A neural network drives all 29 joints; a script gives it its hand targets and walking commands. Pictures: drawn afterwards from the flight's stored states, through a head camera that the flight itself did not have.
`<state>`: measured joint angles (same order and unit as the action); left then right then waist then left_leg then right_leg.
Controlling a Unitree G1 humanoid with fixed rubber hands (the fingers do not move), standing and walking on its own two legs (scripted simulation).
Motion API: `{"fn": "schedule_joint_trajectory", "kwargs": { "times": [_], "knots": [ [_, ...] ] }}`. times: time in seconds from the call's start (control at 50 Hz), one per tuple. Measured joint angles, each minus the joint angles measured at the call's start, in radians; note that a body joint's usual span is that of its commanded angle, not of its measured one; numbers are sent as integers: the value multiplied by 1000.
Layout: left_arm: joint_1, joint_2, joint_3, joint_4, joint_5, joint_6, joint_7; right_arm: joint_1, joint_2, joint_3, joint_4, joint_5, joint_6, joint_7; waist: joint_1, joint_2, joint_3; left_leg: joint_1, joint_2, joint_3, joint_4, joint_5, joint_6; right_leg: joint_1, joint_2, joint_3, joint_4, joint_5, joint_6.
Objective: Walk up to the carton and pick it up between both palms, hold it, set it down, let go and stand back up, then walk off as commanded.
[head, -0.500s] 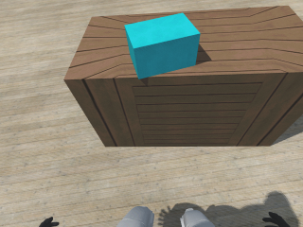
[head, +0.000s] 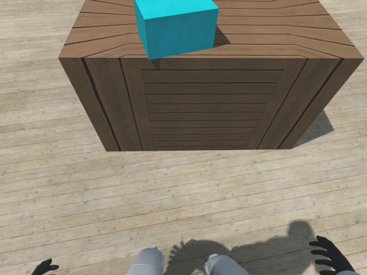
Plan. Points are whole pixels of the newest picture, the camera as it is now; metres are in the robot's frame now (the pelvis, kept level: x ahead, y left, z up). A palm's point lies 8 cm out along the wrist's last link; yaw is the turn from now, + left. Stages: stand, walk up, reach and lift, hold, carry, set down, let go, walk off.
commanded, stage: walk off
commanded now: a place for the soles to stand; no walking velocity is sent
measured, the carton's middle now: (174, 22) +0.94 +0.04 +0.02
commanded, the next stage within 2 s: stand in 0.88 s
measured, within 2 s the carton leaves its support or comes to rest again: neither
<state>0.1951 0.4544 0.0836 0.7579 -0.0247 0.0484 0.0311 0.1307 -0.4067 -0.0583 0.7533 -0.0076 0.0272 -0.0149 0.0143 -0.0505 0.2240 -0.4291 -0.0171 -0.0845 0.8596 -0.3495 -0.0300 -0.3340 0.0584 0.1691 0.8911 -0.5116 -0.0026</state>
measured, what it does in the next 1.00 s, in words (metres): steps on the spot: left foot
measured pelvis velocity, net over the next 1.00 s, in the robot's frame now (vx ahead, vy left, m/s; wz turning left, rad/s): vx -0.08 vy -0.01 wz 0.06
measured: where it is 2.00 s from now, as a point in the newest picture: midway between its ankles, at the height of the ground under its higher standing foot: outside the picture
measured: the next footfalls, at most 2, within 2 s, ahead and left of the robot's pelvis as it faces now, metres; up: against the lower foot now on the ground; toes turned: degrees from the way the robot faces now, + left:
left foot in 0.32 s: -0.05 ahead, +0.13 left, +0.00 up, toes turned -3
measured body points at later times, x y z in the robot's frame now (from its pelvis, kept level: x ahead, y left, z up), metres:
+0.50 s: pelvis -0.10 -0.01 +0.01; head -0.06 +0.00 +0.46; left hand -0.01 +0.33 -0.09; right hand -0.04 -0.33 -0.10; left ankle -0.09 +0.13 -0.69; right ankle -0.04 -0.12 -0.69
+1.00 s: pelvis -0.08 -0.01 +0.02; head -0.04 -0.01 +0.47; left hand +0.03 +0.31 -0.08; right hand +0.08 -0.32 -0.08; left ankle -0.09 +0.13 -0.69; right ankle -0.04 -0.12 -0.69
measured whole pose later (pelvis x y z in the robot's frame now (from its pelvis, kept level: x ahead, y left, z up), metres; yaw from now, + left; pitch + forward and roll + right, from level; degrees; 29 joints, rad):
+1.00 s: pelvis -0.08 -0.01 +0.02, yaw +4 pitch -4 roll +0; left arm 0.18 0.39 0.05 0.77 -0.02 -0.03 0.00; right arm 0.11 -0.41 -0.05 0.85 -0.01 -0.05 -0.01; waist -0.01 0.02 0.17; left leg -0.27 -0.03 -0.12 0.76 -0.42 -0.02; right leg -0.33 0.08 0.11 0.75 -0.35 -0.01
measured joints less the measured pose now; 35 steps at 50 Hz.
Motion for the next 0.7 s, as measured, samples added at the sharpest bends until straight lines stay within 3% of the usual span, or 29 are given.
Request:
{"fn": "schedule_joint_trajectory", "kwargs": {
  "times": [0.04, 0.08, 0.14, 0.22, 0.32, 0.38, 0.44, 0.5, 0.52, 0.62, 0.7],
  "knots": [
    [3, -19, -3, 1, 0, -7, -2, -2, 0, -13, 3, 0, 14, 0, -4, 31, 15, -9, -3, -31, 26, -59, 12, 0, 12, -24, -21, 69, 3],
    [8, -37, -14, 1, 0, -13, -3, 3, 0, -15, 3, 0, 20, 0, -4, 41, 15, -25, -48, -52, 125, -174, 19, -3, 3, -30, -32, 100, 3],
    [8, -56, -21, 0, 0, -30, -3, 16, -3, -16, 3, 0, 12, 0, -5, 59, 15, -32, -85, -54, 259, -192, 20, -5, -11, -34, -66, 142, 3],
    [-7, -61, -21, 1, 0, -42, -3, 58, -8, -17, 3, 0, 5, 0, -5, 78, 14, 19, -85, -55, 271, -200, 20, -24, -30, -43, -80, 175, 3],
    [-16, -62, -20, 1, 0, -37, -7, 135, -10, -19, 41, 0, -19, 1, -15, 95, -4, 201, -63, -54, -41, -166, 43, -55, -42, -60, -55, 151, 3],
    [-2, -54, -11, 9, 0, -32, -7, 168, -5, 8, 71, 0, -32, 2, -23, 72, -4, 196, -62, -37, -44, -101, 44, -67, 21, 18, 28, 57, 3],
    [13, -34, -9, 9, 0, -34, -8, 186, -5, 12, 81, 0, -41, 2, -28, 49, -10, 180, -54, -35, -50, -86, 43, -68, 52, 22, 84, 57, 3],
    [46, -21, 2, 8, 0, -37, -12, 175, -5, 10, 80, -2, -41, 2, -26, 22, -25, 160, -52, -23, -50, -84, 41, -8, 22, -19, -42, 55, 3],
    [56, -24, 4, 9, 0, -38, -14, 165, -5, 6, 80, -2, -41, 2, -25, 24, -25, 159, -44, -22, -50, -84, 34, 4, 25, -24, -85, 109, 3],
    [71, -57, -10, 8, 0, -61, -21, 126, -5, 2, 80, -2, -51, 2, -25, 41, -46, 147, -33, -34, -50, -179, 48, 5, 22, -48, -125, 173, -6],
    [58, -72, -23, 9, 0, -62, -25, 88, -6, 1, 80, -2, -80, 2, -25, 56, -48, 157, -30, -34, -96, -52, 53, 5, 14, -55, -128, 170, -6]
  ]
}}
